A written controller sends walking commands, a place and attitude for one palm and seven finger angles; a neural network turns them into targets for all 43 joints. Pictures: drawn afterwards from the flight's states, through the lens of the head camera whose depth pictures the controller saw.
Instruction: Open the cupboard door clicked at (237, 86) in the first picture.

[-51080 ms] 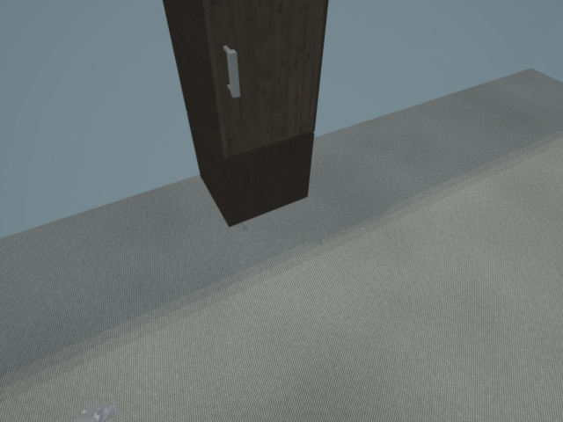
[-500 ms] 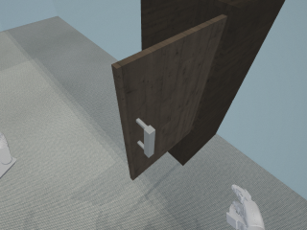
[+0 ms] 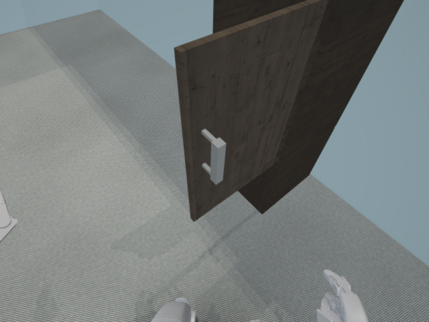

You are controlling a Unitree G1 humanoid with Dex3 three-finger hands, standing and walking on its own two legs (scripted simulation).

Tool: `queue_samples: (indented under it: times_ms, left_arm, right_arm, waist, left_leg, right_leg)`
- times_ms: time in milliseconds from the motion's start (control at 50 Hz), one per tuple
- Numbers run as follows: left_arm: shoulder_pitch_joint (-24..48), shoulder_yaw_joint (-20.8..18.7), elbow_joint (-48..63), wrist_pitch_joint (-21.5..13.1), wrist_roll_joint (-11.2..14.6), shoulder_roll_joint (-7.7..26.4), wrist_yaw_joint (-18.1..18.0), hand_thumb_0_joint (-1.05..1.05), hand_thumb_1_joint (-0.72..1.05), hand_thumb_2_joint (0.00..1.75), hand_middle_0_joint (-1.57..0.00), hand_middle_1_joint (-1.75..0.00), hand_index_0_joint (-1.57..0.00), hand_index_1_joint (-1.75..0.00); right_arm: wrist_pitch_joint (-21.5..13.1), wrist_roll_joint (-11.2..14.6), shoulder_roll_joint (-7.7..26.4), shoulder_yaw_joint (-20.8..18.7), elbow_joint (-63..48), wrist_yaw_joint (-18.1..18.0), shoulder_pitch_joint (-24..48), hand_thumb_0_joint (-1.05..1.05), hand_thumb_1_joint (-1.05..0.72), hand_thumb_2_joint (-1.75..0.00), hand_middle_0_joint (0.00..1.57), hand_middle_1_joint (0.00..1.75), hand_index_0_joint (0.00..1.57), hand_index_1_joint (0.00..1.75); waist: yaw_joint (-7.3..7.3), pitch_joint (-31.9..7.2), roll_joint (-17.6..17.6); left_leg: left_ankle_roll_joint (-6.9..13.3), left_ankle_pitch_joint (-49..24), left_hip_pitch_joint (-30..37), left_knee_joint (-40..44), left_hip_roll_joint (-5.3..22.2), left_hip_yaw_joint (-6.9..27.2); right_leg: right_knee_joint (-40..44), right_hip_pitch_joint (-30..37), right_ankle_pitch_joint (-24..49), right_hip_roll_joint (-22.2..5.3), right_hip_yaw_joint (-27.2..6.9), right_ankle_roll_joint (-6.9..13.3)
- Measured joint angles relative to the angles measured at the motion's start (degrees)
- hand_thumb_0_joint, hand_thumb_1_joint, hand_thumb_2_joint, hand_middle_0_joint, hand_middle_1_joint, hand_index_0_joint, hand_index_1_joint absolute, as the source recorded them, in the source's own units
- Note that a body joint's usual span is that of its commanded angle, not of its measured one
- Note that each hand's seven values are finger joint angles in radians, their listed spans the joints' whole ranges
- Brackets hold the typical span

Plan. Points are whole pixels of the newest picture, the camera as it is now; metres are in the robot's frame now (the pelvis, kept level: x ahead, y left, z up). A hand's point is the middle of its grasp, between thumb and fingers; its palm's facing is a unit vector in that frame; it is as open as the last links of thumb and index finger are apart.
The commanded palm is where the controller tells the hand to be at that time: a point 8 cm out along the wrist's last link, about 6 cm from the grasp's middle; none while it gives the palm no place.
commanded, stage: step back with the hand held close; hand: left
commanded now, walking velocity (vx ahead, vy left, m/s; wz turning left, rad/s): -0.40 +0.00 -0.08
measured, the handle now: (211, 157) +0.46 +0.04 +0.01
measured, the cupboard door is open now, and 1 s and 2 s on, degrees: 89 89 89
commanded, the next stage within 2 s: stop stepping back and stand still in 0.10 s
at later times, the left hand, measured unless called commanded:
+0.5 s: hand out of the picture +0.08 +0.24 +0.17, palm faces +0.38 -0.79 -0.49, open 7.4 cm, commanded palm +0.02 +0.28 +0.20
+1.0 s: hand out of the picture +0.05 +0.21 +0.18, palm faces +0.36 -0.80 -0.49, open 7.4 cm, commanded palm +0.00 +0.26 +0.20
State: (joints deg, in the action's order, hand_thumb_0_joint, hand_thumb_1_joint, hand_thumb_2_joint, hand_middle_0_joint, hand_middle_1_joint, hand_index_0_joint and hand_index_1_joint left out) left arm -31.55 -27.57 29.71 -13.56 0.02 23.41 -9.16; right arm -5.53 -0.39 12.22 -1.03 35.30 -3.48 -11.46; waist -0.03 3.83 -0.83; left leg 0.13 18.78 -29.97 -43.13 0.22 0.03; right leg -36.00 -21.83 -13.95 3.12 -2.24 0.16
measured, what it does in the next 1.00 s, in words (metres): walks backwards: left foot, then right foot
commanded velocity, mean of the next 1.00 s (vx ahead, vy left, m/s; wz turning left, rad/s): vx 0.08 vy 0.03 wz -0.02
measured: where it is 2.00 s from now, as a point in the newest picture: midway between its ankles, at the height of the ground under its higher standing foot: outside the picture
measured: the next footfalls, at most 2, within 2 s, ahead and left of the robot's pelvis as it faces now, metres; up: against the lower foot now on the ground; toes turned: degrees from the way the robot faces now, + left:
left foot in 0.12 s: +0.04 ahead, +0.11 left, +0.00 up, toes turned +2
right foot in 0.48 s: -0.20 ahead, -0.10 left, +0.00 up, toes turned -5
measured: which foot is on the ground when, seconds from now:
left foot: up 0.00-0.10, down 0.12-0.48, up 0.50-0.68, down 0.70-1.00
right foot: down 0.00-0.12, up 0.14-0.46, down 0.48-1.00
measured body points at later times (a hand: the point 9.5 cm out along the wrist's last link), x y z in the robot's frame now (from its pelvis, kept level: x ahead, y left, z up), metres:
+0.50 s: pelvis -0.14 -0.01 +0.01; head -0.11 -0.01 +0.46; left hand +0.06 +0.28 +0.20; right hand +0.04 -0.23 -0.07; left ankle +0.00 +0.11 -0.71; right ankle -0.24 -0.09 -0.72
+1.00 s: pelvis -0.16 -0.03 +0.02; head -0.16 -0.03 +0.47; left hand +0.02 +0.25 +0.21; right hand -0.06 -0.28 -0.08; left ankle -0.13 +0.09 -0.69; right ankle -0.24 -0.09 -0.72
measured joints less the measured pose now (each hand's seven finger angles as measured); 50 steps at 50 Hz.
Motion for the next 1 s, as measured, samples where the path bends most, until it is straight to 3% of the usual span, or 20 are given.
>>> queue_samples:
  times_ms: [60,120,140,180,220,280,340,380,440,480,520,580,640,700,800,860,900,960,1000]
  left_arm:
    - [0.4,3.1,-0.4,1.6,-0.1,-0.9,0.1,0.01,0.88,0.90,-0.21,-0.30,-0.22,-0.30]
    - [0.1,3.9,1.3,2.5,0.3,-0.2,0.2,0.02,0.88,0.90,-0.21,-0.30,-0.22,-0.30]
    - [0.8,3.7,2.0,2.5,0.3,0.6,0.2,0.02,0.88,0.90,-0.21,-0.30,-0.22,-0.30]
    - [2.5,2.5,2.7,2.2,0.4,2.7,0.3,0.02,0.88,0.90,-0.22,-0.30,-0.22,-0.30]
    - [2.0,0.7,3.4,1.6,0.8,3.6,0.3,0.02,0.88,0.90,-0.22,-0.30,-0.22,-0.30]
    - [-0.7,-1.0,6.1,1.6,1.7,3.3,-0.1,0.02,0.88,0.90,-0.22,-0.30,-0.22,-0.30]
    - [-3.2,-0.6,7.5,2.1,2.4,2.0,-0.4,0.02,0.88,0.90,-0.21,-0.30,-0.22,-0.30]
    - [-3.1,0.6,6.3,2.9,2.6,1.3,-0.6,0.02,0.88,0.90,-0.21,-0.30,-0.21,-0.30]
    - [-1.5,2.0,2.7,4.6,2.6,1.3,-0.7,0.02,0.88,0.90,-0.21,-0.30,-0.21,-0.30]
    - [-1.0,2.0,1.1,5.3,2.8,1.7,-0.6,0.02,0.89,0.90,-0.21,-0.30,-0.21,-0.30]
    - [-0.7,3.7,-0.2,6.1,2.8,0.6,0.1,0.02,0.88,0.90,-0.21,-0.30,-0.21,-0.30]
    - [-2.2,4.5,0.2,5.7,2.7,0.8,0.4,0.02,0.88,0.90,-0.21,-0.30,-0.22,-0.30]
    - [-2.5,3.6,0.0,3.9,2.1,0.9,0.1,0.02,0.88,0.90,-0.22,-0.30,-0.22,-0.30]
    - [0.1,3.6,-2.5,2.5,2.0,0.4,-0.3,0.02,0.88,0.90,-0.22,-0.30,-0.22,-0.30]
    - [2.7,3.0,-9.3,2.8,1.9,-1.0,-0.7,0.01,0.88,0.90,-0.21,-0.30,-0.21,-0.30]
    - [2.5,4.0,-9.7,3.7,1.4,-1.4,-0.1,0.02,0.88,0.90,-0.21,-0.30,-0.21,-0.30]
    - [1.1,4.6,-7.3,3.2,1.3,-1.4,0.4,0.02,0.88,0.90,-0.21,-0.30,-0.21,-0.30]
    - [-1.7,4.7,-3.4,1.3,1.2,-1.4,0.7,0.02,0.88,0.90,-0.21,-0.30,-0.22,-0.30]
    - [-2.6,3.9,-2.0,0.0,0.9,-0.9,0.5,0.02,0.88,0.90,-0.22,-0.30,-0.22,-0.30]
  right_arm:
    - [1.1,0.0,-0.2,-0.1,1.5,-0.1,1.3,0.02,-0.90,-0.89,0.20,0.30,0.20,0.30]
    - [1.4,0.3,0.1,0.5,0.3,-0.7,2.1,0.02,-0.90,-0.89,0.20,0.30,0.20,0.30]
    - [1.1,0.3,0.1,0.2,-0.3,-1.2,2.8,0.02,-0.90,-0.89,0.20,0.30,0.20,0.30]
    - [0.2,0.0,-1.0,-0.4,-0.5,-1.5,4.3,0.01,-0.90,-0.89,0.20,0.30,0.20,0.30]
    - [-1.1,-0.5,-2.1,-0.4,-0.5,-0.9,4.9,0.01,-0.90,-0.89,0.20,0.30,0.20,0.30]
    - [-2.8,-0.3,-3.4,0.3,-0.8,0.5,4.3,0.01,-0.90,-0.89,0.20,0.30,0.20,0.30]
    - [-3.5,0.0,-4.1,1.5,-1.0,1.2,3.1,0.01,-0.90,-0.89,0.20,0.30,0.20,0.30]
    - [-3.5,-0.2,-4.3,2.3,-1.0,0.9,2.3,0.01,-0.90,-0.89,0.20,0.30,0.20,0.30]
    - [-2.7,-0.5,-4.6,3.2,-1.2,0.3,1.3,0.01,-0.90,-0.89,0.20,0.30,0.20,0.30]
    - [-1.7,-0.5,-4.3,3.6,-1.5,0.2,1.4,0.01,-0.90,-0.89,0.20,0.30,0.20,0.30]
    - [-0.5,-0.6,-2.7,3.4,0.3,0.1,1.3,0.01,-0.90,-0.89,0.20,0.30,0.20,0.30]
    - [0.5,0.3,-1.4,2.8,2.9,0.1,-1.8,0.01,-0.90,-0.89,0.20,0.30,0.20,0.30]
    - [0.5,0.5,0.1,2.1,3.5,-0.6,-5.0,0.02,-0.90,-0.89,0.20,0.30,0.20,0.30]
    - [-0.1,0.6,2.6,0.7,3.6,-1.6,-6.8,0.02,-0.90,-0.89,0.20,0.30,0.20,0.30]
    - [0.1,0.7,2.9,-0.3,3.6,-2.3,-4.8,0.02,-0.90,-0.89,0.20,0.30,0.20,0.30]
    - [-0.5,0.4,2.0,-0.2,2.7,-2.2,-4.3,0.02,-0.91,-0.89,0.20,0.30,0.20,0.30]
    - [-0.6,0.4,1.2,0.1,2.6,-1.7,-4.6,0.02,-0.91,-0.89,0.20,0.30,0.20,0.30]
    - [-0.8,0.5,0.1,0.6,3.3,-0.6,-5.0,0.02,-0.90,-0.89,0.20,0.30,0.20,0.30]
    - [-0.9,0.3,-0.5,1.1,3.1,-0.3,-5.2,0.02,-0.90,-0.89,0.20,0.30,0.20,0.30]
  waist:
    - [0.35,-0.8,2.4]
    - [-0.39,-1.5,3.4]
    - [-0.98,-0.9,3.5]
    - [-0.47,1.3,4.5]
    - [0.23,1.6,4.1]
    - [1.32,0.4,2.8]
    - [1.83,-2.0,2.1]
    - [1.32,-3.4,1.7]
    - [-0.04,-4.8,2.2]
    - [-0.30,-5.1,3.3]
    - [-0.40,-4.4,1.0]
    - [0.36,-6.4,2.0]
    - [0.04,-8.2,3.1]
    - [-0.93,-9.0,1.5]
    - [-2.29,-7.9,1.7]
    - [-3.27,-6.4,0.2]
    - [-2.91,-5.9,0.1]
    - [-0.89,-5.3,1.5]
    - [0.04,-5.0,2.6]
  left_leg:
    - [-0.8,4.1,1.4,-5.1,-1.3,-1.0]
    - [-0.9,-0.4,8.2,6.1,-0.5,-1.3]
    - [0.6,-5.2,8.2,8.6,-0.5,-1.1]
    - [2.0,-6.7,7.2,8.3,-0.9,-1.2]
    - [2.1,-7.2,6.7,9.4,0.3,-1.3]
    - [1.6,-9.7,6.7,12.8,2.5,-1.7]
    - [1.2,-12.3,6.6,15.8,3.9,-2.9]
    - [1.0,-14.1,6.5,17.9,3.9,-3.3]
    - [0.1,-14.7,5.7,20.2,2.7,-3.4]
    - [-0.8,-12.0,3.2,17.9,1.9,-4.6]
    - [-1.0,-7.4,1.6,11.3,2.7,-2.9]
    - [-0.9,-3.2,2.1,1.5,1.3,-2.6]
    - [0.0,-3.9,6.7,4.4,0.7,-4.5]
    - [1.5,-5.0,12.5,11.8,0.7,-5.3]
    - [1.3,-4.6,11.7,10.1,-0.1,-6.7]
    - [1.0,-5.3,10.7,9.9,0.8,-5.5]
    - [1.0,-2.3,9.1,6.9,1.0,-4.2]
    - [0.4,1.6,6.5,-2.6,0.2,-2.9]
    - [0.5,0.8,7.0,-1.4,0.1,-3.5]
  right_leg:
    - [2.9,-0.3,2.5,-1.8,-0.9,-0.5]
    - [4.4,-2.1,4.7,-2.4,-0.7,-1.4]
    - [3.2,-3.3,4.7,-2.6,-0.3,-1.8]
    - [-5.1,-5.7,-3.3,-1.8,-1.4,-1.5]
    - [-15.8,-7.4,-9.8,0.3,-1.2,-1.3]
    - [-20.2,-4.7,-12.0,1.0,1.6,-1.5]
    - [-14.7,1.2,-13.3,-0.1,3.3,-1.8]
    - [-8.7,5.9,-15.2,-0.8,3.9,-1.4]
    - [4.8,13.8,-14.1,-1.5,5.2,0.2]
    - [12.0,16.3,-9.6,-2.2,4.7,2.3]
    - [11.2,16.1,-7.3,-0.7,4.9,3.3]
    - [11.4,16.8,-7.0,-1.0,3.7,3.4]
    - [10.3,17.0,-7.6,-1.5,3.2,3.5]
    - [6.1,15.7,-10.0,-0.9,4.3,3.3]
    - [-0.1,12.6,-12.4,-2.3,3.5,1.9]
    - [1.7,12.8,-10.8,-1.2,4.7,3.6]
    - [3.4,13.0,-9.7,-0.5,5.2,4.3]
    - [6.3,13.9,-8.0,-0.3,4.0,4.6]
    - [7.7,14.5,-7.2,-0.8,3.2,4.5]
